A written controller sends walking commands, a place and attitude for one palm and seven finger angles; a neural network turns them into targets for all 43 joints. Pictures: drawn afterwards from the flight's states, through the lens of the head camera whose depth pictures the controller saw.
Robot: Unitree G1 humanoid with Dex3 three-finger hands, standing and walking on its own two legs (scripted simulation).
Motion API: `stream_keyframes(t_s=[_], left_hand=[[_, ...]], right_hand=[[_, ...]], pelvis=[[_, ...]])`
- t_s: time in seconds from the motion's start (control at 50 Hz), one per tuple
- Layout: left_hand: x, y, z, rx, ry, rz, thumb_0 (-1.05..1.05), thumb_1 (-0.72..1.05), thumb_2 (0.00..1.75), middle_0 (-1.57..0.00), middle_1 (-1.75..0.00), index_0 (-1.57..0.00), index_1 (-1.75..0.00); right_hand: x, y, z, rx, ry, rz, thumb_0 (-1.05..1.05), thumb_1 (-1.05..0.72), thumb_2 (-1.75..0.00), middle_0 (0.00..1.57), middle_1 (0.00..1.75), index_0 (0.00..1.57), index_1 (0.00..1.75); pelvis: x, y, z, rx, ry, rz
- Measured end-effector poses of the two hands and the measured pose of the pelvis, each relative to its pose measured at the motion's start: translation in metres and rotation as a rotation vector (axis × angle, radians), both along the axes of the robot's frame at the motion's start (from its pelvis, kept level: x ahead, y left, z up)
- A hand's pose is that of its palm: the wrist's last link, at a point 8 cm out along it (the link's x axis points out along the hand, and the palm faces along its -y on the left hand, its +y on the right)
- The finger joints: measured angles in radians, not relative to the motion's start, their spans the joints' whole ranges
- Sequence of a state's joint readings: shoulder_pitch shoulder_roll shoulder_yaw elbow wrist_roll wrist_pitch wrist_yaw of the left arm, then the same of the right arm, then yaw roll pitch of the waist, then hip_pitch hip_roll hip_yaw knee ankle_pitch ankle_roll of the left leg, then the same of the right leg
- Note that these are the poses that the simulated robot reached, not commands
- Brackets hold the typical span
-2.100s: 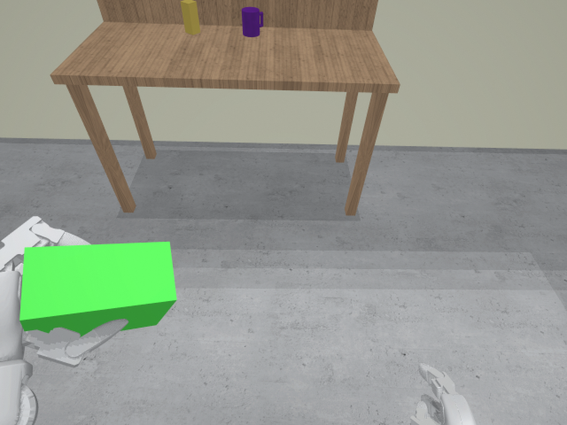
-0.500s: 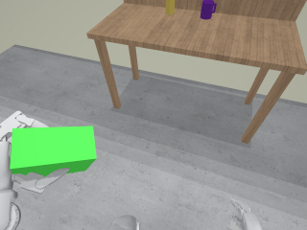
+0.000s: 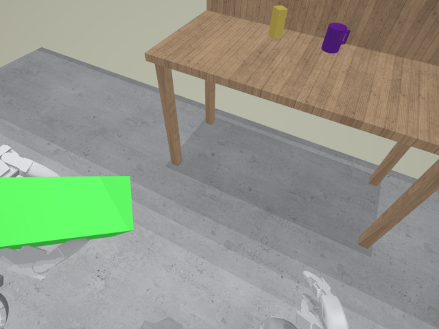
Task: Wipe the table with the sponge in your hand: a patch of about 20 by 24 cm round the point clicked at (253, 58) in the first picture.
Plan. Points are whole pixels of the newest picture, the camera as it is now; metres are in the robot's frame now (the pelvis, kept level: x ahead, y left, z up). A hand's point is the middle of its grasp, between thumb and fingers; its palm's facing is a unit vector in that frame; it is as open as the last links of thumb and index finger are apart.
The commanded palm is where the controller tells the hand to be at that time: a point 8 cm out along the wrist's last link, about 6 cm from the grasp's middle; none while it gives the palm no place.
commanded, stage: walk to a spot facing it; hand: left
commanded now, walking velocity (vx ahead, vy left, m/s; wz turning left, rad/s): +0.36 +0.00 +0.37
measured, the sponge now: (85, 212) +0.23 +0.19 +0.17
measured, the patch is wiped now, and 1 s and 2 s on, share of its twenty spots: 0.00 0.00 0.00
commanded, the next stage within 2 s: none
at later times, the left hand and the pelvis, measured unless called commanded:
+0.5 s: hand (47, 172) +0.28 +0.25 +0.19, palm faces +0.59 -0.68 -0.44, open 10.3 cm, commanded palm +0.22 +0.29 +0.18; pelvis +0.12 -0.02 -0.01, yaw +13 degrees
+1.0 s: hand (49, 190) +0.26 +0.25 +0.17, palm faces +0.80 -0.46 -0.38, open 10.3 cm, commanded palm +0.19 +0.26 +0.18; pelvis +0.20 -0.07 +0.00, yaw +32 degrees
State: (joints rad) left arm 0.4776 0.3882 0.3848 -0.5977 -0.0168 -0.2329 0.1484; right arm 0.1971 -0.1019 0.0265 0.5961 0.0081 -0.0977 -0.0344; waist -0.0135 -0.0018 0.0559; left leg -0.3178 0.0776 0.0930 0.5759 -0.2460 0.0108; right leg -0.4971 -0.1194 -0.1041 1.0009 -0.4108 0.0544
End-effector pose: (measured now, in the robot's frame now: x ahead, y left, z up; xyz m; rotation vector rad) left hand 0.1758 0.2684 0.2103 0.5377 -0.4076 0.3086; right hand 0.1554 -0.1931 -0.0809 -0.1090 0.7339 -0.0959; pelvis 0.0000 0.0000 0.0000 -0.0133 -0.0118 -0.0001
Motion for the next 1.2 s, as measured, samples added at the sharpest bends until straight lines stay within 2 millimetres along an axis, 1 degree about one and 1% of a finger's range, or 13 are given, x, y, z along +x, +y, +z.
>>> stream_keyframes(t_s=[0.1, 0.2, 0.28, 0.38, 0.5, 0.54, 0.6, 0.7, 0.78, 0.88, 0.98, 1.1, 1.2], left_hand=[[0.001, -0.01, 0.006, 0.037, 0.031, 0.108, 0.0, -0.51, 0.98, -0.76, -1.32, -0.74, -1.32], [0.016, -0.017, -0.018, -0.038, 0.072, 0.23, 0.0, -0.51, 0.98, -0.76, -1.32, -0.74, -1.32], [0.028, -0.022, -0.027, -0.09, 0.131, 0.25, 0.0, -0.51, 0.98, -0.76, -1.32, -0.74, -1.32], [0.041, -0.019, -0.013, -0.039, 0.125, 0.243, 0.0, -0.51, 0.98, -0.76, -1.32, -0.74, -1.32], [0.052, 0.011, -0.007, 0.005, 0.011, 0.278, 0.0, -0.51, 0.98, -0.76, -1.32, -0.74, -1.32], [0.059, 0.021, -0.012, 0.012, -0.039, 0.275, 0.0, -0.51, 0.98, -0.76, -1.32, -0.74, -1.32], [0.068, 0.033, -0.017, 0.008, -0.039, 0.285, 0.0, -0.51, 0.98, -0.76, -1.33, -0.74, -1.32], [0.057, 0.027, -0.002, 0.003, -0.016, 0.315, 0.0, -0.51, 0.98, -0.76, -1.33, -0.74, -1.32], [0.036, 0.017, 0.011, 0.009, 0.01, 0.398, 0.0, -0.51, 0.98, -0.76, -1.33, -0.74, -1.32], [0.022, 0.011, 0.002, -0.038, 0.058, 0.58, 0.0, -0.51, 0.98, -0.76, -1.33, -0.74, -1.32], [0.027, -0.007, -0.022, -0.13, 0.081, 0.676, 0.0, -0.51, 0.98, -0.76, -1.33, -0.74, -1.32], [0.028, -0.024, -0.017, -0.131, 0.114, 0.67, 0.0, -0.51, 0.98, -0.76, -1.33, -0.74, -1.32], [0.009, -0.019, -0.002, -0.051, 0.092, 0.707, 0.0, -0.51, 0.98, -0.76, -1.33, -0.74, -1.32]], right_hand=[[0.027, -0.006, -0.015, 0.033, 0.038, 0.076, 0.01, -0.9, -0.9, 0.21, 0.3, 0.2, 0.3], [0.062, -0.039, -0.037, -0.027, 0.098, 0.152, 0.01, -0.9, -0.9, 0.21, 0.3, 0.2, 0.3], [0.092, -0.069, -0.023, -0.106, 0.121, 0.152, 0.01, -0.9, -0.9, 0.21, 0.3, 0.2, 0.3], [0.132, -0.086, 0.005, -0.192, 0.087, 0.148, 0.01, -0.9, -0.9, 0.2, 0.3, 0.2, 0.3], [0.182, -0.065, 0.015, -0.246, 0.008, 0.175, 0.01, -0.9, -0.9, 0.2, 0.3, 0.2, 0.3], [0.198, -0.049, 0.009, -0.228, -0.037, 0.17, 0.01, -0.9, -0.9, 0.2, 0.3, 0.2, 0.3], [0.209, -0.018, 0.004, -0.147, -0.035, 0.208, 0.01, -0.9, -0.9, 0.2, 0.3, 0.19, 0.3], [0.215, 0.027, 0.005, -0.044, -0.006, 0.317, 0.01, -0.9, -0.9, 0.2, 0.3, 0.2, 0.3], [0.221, 0.046, 0.002, -0.006, 0.028, 0.408, 0.01, -0.9, -0.9, 0.2, 0.3, 0.2, 0.3], [0.245, 0.046, -0.008, -0.001, 0.046, 0.512, 0.01, -0.9, -0.9, 0.21, 0.3, 0.2, 0.3], [0.287, 0.03, -0.021, -0.057, 0.034, 0.601, 0.01, -0.9, -0.9, 0.21, 0.3, 0.2, 0.3], [0.328, 0.01, 0.003, -0.146, -0.003, 0.583, 0.01, -0.9, -0.9, 0.2, 0.3, 0.2, 0.3], [0.347, 0.015, 0.02, -0.201, -0.056, 0.601, 0.01, -0.9, -0.9, 0.2, 0.3, 0.2, 0.3]], pelvis=[[0.029, -0.022, 0.001, -0.007, 0.001, 0.043], [0.052, -0.042, -0.009, 0.016, -0.018, 0.118], [0.071, -0.046, 0.001, 0.034, -0.02, 0.16], [0.095, -0.045, 0.009, 0.049, 0.0, 0.208], [0.125, -0.024, -0.008, 0.044, 0.012, 0.234], [0.129, -0.017, -0.019, 0.028, -0.006, 0.255], [0.135, -0.019, -0.019, 0.018, -0.021, 0.292], [0.149, -0.024, -0.005, -0.02, -0.006, 0.35], [0.165, -0.029, 0.005, -0.042, 0.001, 0.402], [0.187, -0.045, 0.005, -0.036, -0.004, 0.468], [0.201, -0.064, -0.004, 0.007, -0.017, 0.548], [0.211, -0.072, 0.007, 0.053, -0.005, 0.623], [0.212, -0.07, 0.007, 0.051, 0.025, 0.674]])
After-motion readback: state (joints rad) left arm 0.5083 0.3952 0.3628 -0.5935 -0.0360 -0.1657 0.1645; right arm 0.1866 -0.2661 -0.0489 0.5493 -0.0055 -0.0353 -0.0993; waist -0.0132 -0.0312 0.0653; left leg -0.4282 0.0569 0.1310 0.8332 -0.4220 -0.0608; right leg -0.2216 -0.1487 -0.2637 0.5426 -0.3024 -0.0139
